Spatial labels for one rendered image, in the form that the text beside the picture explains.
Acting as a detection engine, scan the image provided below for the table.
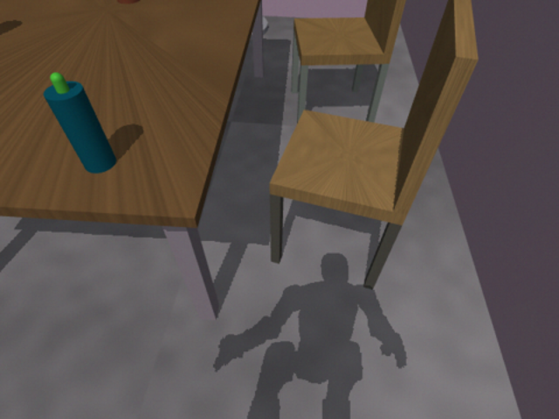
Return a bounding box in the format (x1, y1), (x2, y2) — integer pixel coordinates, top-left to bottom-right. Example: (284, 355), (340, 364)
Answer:
(0, 0), (264, 320)

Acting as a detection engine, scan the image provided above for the chair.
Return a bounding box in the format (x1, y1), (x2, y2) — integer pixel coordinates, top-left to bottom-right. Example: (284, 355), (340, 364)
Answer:
(292, 0), (406, 123)
(270, 0), (479, 290)

